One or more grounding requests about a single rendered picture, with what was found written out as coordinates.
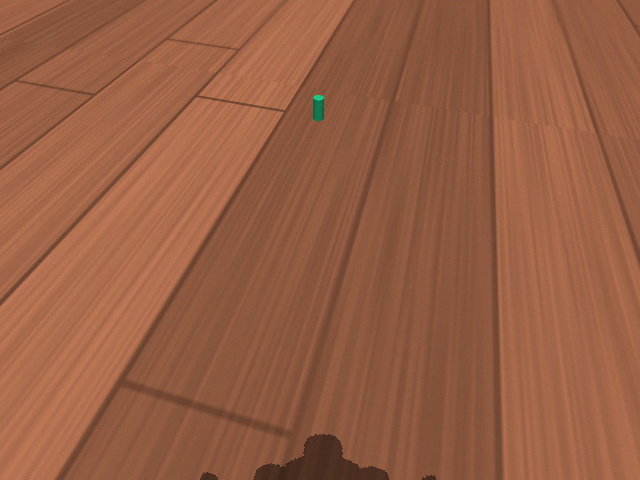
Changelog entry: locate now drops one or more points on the can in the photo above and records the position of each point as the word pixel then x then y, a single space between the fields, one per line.
pixel 318 107

